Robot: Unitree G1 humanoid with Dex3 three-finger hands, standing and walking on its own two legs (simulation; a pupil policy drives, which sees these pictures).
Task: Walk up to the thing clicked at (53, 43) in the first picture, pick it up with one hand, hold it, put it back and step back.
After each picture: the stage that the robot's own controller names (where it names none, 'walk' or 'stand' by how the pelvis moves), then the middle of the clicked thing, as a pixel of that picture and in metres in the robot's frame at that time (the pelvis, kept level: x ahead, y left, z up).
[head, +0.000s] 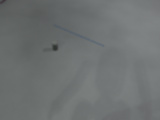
stand; (54, 45) +1.49 +0.32 -0.72
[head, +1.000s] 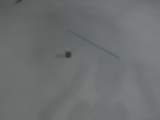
walk; (68, 52) +1.38 +0.12 -0.70
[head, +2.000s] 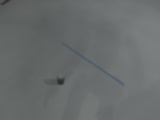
walk; (60, 78) +0.90 +0.14 -0.71
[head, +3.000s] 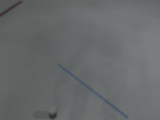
walk; (52, 112) +0.59 +0.20 -0.70
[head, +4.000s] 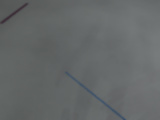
stand; out of the picture +0.44 +0.15 -0.70
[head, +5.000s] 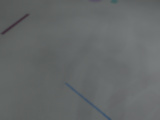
stand; out of the picture +0.40 +0.16 -0.73
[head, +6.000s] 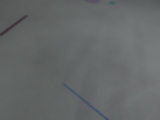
stand; out of the picture +0.41 +0.17 -0.73
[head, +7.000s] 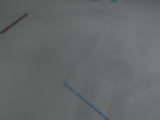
stand; out of the picture +0.40 +0.18 -0.73
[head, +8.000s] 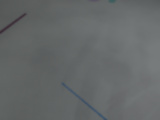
stand; out of the picture +0.39 +0.19 -0.73
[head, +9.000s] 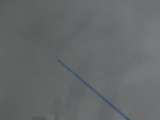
go down; out of the picture +0.42 +0.18 -0.68
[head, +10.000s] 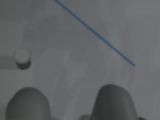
go down; (22, 59) +0.49 +0.22 -0.29
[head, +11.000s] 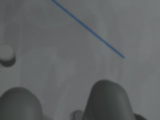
close in; (6, 56) +0.48 +0.23 -0.28
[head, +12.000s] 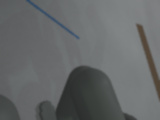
close; out of the picture +0.47 +0.28 -0.23
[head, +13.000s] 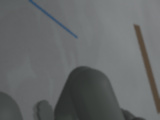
lift; out of the picture +0.45 +0.27 -0.23
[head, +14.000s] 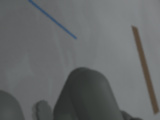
lift; out of the picture +0.43 +0.25 -0.24
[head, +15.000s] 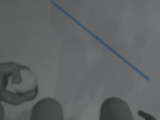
lift; (26, 86) +0.34 +0.20 -0.06
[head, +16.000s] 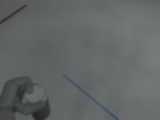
hold; (38, 103) +0.31 +0.15 +0.01
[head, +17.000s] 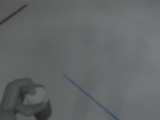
hold; (40, 104) +0.31 +0.16 +0.00
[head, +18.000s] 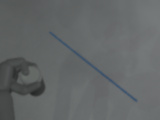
crouch; (33, 82) +0.39 +0.16 -0.07
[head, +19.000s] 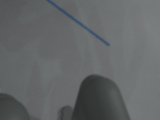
lower; out of the picture +0.58 +0.25 -0.28
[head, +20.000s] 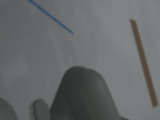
lower; out of the picture +0.57 +0.30 -0.27
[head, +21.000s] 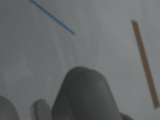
lower; out of the picture +0.57 +0.29 -0.26
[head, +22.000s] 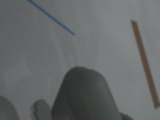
lower; out of the picture +0.57 +0.27 -0.26
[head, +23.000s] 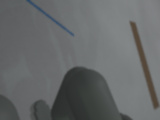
lower; out of the picture +0.58 +0.25 -0.26
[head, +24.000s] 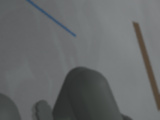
open; out of the picture +0.59 +0.22 -0.26
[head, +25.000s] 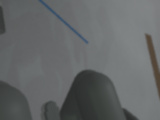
stand; out of the picture +0.60 +0.16 -0.27
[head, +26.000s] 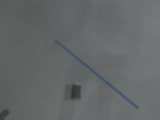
stand; (76, 91) +0.54 -0.01 -0.59
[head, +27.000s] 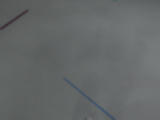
stand; out of the picture +0.51 -0.07 -0.69
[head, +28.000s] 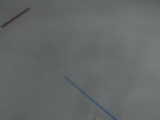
stand; out of the picture +0.50 -0.13 -0.69
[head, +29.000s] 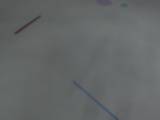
stand; out of the picture +0.53 -0.21 -0.74
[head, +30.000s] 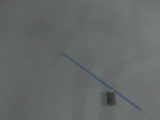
walk; (110, 97) +0.58 -0.26 -0.72
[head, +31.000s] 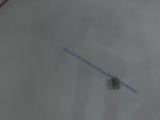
walk; (115, 82) +0.78 -0.27 -0.73
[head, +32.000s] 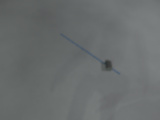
stand; (108, 65) +1.07 -0.32 -0.73
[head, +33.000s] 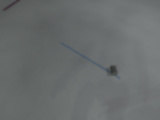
stand; (113, 70) +1.10 -0.37 -0.73
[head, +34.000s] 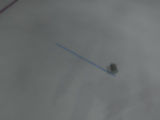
stand; (113, 68) +1.13 -0.37 -0.75
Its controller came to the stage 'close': yes
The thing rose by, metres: 0.71
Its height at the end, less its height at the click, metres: -0.02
